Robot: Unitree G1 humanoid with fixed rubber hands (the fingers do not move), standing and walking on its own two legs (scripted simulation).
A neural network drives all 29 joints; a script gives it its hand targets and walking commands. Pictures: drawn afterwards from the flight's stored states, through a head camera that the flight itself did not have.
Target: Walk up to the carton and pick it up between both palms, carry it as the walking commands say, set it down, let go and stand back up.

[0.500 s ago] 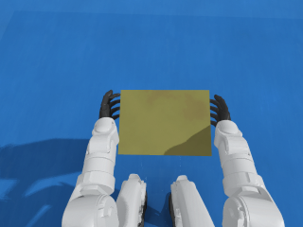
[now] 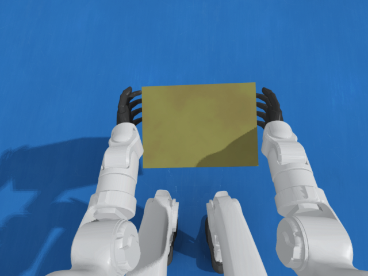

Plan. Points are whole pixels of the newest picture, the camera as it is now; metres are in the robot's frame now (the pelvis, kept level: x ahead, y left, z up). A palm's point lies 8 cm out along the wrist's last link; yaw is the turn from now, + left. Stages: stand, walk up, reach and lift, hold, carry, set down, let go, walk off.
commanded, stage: set down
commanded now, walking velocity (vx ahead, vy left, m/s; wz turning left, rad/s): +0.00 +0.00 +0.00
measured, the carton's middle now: (198, 130) +0.45 -0.02 -0.16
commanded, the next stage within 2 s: none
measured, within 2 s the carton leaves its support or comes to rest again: neither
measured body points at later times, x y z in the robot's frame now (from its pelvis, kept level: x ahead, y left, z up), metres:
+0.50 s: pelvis -0.04 +0.00 -0.07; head +0.28 -0.01 +0.24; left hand +0.48 +0.14 -0.18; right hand +0.48 -0.18 -0.19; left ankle +0.10 +0.11 -0.50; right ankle +0.07 -0.09 -0.50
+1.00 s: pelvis -0.06 +0.00 -0.13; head +0.29 -0.03 +0.14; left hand +0.50 +0.14 -0.25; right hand +0.50 -0.18 -0.27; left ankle +0.10 +0.11 -0.50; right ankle +0.07 -0.09 -0.50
